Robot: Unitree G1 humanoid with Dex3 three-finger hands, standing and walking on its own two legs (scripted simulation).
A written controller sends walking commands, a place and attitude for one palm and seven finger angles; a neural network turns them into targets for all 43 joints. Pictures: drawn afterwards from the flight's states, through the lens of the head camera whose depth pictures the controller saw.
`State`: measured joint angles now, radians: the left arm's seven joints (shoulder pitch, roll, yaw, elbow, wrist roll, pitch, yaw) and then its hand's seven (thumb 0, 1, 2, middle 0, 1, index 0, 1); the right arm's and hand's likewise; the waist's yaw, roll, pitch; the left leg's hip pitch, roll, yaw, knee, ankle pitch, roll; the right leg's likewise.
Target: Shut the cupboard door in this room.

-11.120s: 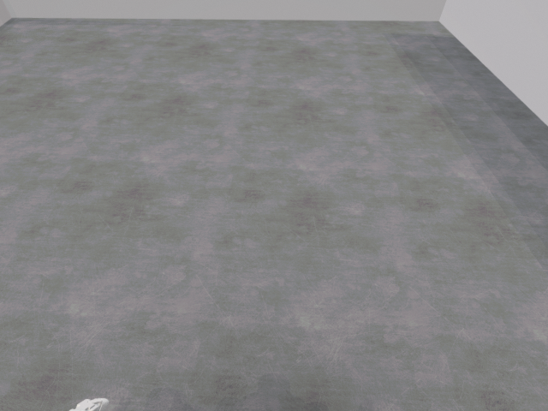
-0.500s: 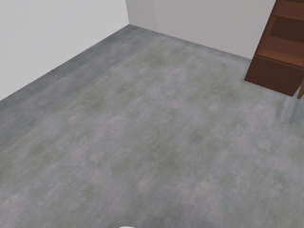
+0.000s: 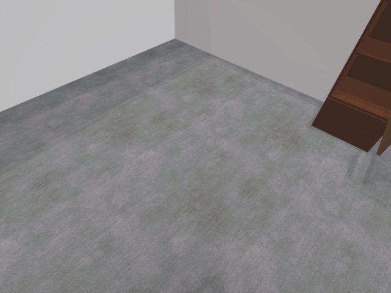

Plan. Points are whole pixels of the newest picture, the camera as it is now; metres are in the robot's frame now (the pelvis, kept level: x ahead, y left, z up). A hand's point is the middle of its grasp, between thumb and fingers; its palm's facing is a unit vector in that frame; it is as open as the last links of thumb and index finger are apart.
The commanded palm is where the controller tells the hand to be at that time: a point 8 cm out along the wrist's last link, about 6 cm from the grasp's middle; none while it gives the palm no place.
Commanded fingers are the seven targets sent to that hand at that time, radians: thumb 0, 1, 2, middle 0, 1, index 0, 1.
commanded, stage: stand and wait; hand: left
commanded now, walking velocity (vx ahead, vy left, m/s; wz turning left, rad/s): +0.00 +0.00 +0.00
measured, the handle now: out of the picture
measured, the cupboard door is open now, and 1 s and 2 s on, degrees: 91 91 91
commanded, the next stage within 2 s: turn or walk to find it in 0.70 s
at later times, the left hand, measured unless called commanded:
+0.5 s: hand out of the picture -0.01 +0.18 -0.18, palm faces +0.00 -0.99 -0.17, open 7.3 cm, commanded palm none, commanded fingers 0.00 0.90 0.90 -0.20 -0.30 -0.20 -0.30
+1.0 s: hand out of the picture -0.03 +0.17 -0.18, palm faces +0.01 -0.99 -0.17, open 7.3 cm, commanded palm none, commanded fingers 0.00 0.90 0.90 -0.20 -0.30 -0.20 -0.30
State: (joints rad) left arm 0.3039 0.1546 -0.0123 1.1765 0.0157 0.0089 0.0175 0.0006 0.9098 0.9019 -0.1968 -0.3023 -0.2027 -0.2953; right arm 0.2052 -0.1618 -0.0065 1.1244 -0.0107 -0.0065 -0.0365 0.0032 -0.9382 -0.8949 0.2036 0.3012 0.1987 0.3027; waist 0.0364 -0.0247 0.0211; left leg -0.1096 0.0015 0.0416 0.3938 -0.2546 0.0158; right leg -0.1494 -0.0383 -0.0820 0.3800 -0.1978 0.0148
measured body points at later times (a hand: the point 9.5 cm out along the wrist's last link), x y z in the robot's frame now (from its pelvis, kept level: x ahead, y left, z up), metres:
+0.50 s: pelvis +0.00 +0.01 +0.00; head +0.00 +0.02 +0.45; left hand -0.01 +0.23 -0.17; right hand -0.04 -0.19 -0.16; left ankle -0.02 +0.10 -0.74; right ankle +0.00 -0.13 -0.74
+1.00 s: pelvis -0.01 +0.00 +0.00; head +0.00 +0.00 +0.45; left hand -0.02 +0.22 -0.17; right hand -0.01 -0.22 -0.16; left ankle -0.02 +0.10 -0.74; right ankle +0.01 -0.13 -0.74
